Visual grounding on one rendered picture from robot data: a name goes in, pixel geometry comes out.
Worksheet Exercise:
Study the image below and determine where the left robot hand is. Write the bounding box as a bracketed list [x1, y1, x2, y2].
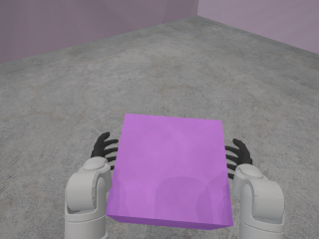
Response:
[90, 131, 119, 170]

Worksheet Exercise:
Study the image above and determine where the robot right forearm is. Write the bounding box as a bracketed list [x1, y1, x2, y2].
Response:
[231, 163, 285, 239]

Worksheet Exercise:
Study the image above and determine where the robot left forearm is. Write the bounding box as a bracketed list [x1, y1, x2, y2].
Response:
[64, 156, 113, 239]

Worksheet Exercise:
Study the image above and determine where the right robot hand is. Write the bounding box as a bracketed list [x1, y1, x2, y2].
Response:
[224, 138, 253, 179]

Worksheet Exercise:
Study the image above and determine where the carton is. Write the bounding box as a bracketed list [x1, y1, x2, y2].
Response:
[106, 114, 234, 230]

